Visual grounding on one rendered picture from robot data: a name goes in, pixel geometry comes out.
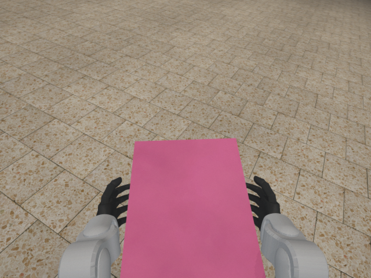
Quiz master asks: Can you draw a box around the carton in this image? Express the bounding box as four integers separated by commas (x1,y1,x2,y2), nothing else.
120,138,266,278

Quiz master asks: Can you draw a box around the left robot hand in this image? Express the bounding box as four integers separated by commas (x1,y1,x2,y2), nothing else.
96,177,130,227

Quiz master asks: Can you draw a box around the right robot hand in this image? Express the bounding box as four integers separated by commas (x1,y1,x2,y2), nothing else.
246,176,281,230

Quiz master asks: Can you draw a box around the right robot forearm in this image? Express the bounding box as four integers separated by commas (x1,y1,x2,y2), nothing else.
260,213,329,278

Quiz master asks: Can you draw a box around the left robot forearm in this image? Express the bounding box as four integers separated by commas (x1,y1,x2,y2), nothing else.
57,214,121,278

